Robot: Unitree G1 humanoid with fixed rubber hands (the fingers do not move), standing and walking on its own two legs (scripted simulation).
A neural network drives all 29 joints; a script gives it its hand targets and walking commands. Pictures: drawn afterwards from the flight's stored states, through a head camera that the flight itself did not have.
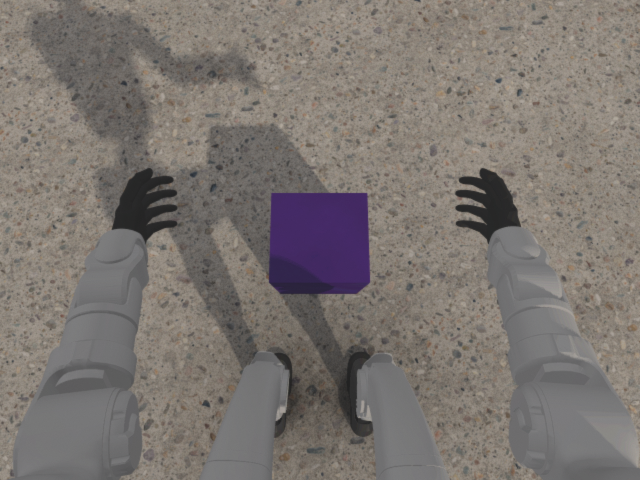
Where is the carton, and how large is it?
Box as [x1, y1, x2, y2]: [269, 193, 369, 293]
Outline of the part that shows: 271,193 269,282 280,293 356,293 369,282 366,193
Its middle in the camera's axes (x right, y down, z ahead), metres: +0.00 +0.02 +0.95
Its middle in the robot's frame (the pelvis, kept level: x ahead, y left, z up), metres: +0.47 +0.01 -0.54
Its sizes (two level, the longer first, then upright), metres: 0.210 0.196 0.279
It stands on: the floor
